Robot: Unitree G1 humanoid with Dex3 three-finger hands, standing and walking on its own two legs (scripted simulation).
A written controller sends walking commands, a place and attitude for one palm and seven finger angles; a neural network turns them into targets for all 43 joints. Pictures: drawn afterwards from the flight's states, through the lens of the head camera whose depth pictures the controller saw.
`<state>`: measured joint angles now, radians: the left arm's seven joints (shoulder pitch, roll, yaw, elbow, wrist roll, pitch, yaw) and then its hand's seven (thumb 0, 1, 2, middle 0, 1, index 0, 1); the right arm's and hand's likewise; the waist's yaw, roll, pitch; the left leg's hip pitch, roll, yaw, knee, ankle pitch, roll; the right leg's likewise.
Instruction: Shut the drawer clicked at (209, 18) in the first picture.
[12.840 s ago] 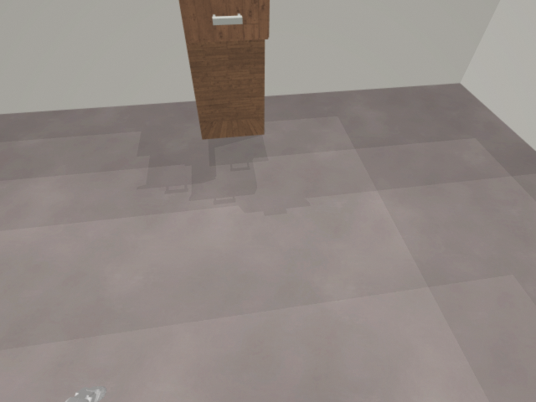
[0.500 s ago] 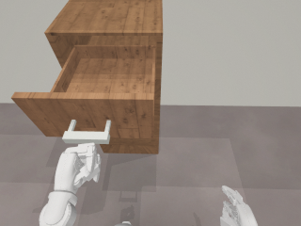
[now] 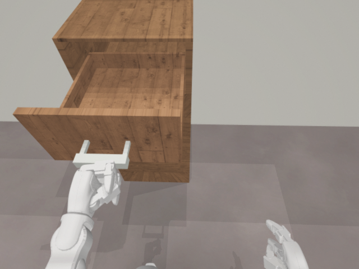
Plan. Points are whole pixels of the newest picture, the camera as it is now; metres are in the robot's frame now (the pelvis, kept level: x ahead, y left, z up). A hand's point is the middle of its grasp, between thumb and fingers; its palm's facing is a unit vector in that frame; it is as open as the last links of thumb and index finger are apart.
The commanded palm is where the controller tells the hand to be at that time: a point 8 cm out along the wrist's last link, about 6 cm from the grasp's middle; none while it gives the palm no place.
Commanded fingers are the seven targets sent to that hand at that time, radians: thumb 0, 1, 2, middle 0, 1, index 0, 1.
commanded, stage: push the drawer shut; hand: left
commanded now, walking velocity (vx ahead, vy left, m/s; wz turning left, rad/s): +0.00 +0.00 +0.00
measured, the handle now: (104, 152) +0.35 +0.18 +0.07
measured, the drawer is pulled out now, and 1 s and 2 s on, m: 0.27 0.14 0.03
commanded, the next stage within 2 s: none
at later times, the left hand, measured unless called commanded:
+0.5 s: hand (123, 163) +0.33 +0.14 +0.06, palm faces -0.01 -1.00 -0.05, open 3.2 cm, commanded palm +0.32 +0.19 +0.07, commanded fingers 0.00 0.90 0.90 -1.40 -1.60 -1.40 -1.60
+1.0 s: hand (129, 136) +0.40 +0.14 +0.06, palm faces -0.01 -1.00 -0.04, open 3.1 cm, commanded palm +0.38 +0.19 +0.07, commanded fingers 0.00 0.90 0.90 -1.40 -1.60 -1.40 -1.60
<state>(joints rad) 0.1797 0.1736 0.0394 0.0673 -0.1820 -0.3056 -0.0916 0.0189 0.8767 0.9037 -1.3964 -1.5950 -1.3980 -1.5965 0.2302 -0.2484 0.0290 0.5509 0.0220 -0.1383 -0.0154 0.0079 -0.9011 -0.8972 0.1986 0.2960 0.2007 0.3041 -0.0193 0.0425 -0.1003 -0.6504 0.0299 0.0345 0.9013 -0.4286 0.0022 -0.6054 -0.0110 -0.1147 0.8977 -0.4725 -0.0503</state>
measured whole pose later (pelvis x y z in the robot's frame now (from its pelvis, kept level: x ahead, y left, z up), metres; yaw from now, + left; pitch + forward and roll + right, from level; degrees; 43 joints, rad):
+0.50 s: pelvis -0.01 +0.00 +0.00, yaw +0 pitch +10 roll +0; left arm -0.12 0.18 0.07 0.37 -0.17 -0.34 -0.07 0.02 0.87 0.92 -1.40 -1.60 -1.40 -1.60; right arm 0.24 -0.26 0.02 0.61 0.03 -0.10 -0.01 0.01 -0.90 -0.90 0.20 0.30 0.20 0.30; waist -0.03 0.04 -0.08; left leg -0.65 0.03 0.04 0.87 -0.40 0.01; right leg -0.61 -0.01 -0.11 0.87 -0.44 -0.05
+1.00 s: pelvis -0.01 +0.01 +0.00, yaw -1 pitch +13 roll +0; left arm -0.44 0.21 0.16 0.70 -0.14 -0.38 -0.06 0.00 0.87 0.91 -1.40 -1.60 -1.40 -1.60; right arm 0.30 -0.26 0.01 0.65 0.02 -0.05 0.01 0.01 -0.90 -0.90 0.20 0.30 0.20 0.30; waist -0.07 0.03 -0.09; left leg -0.70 0.03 0.06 0.88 -0.40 0.02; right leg -0.67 -0.01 -0.09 0.87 -0.43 -0.04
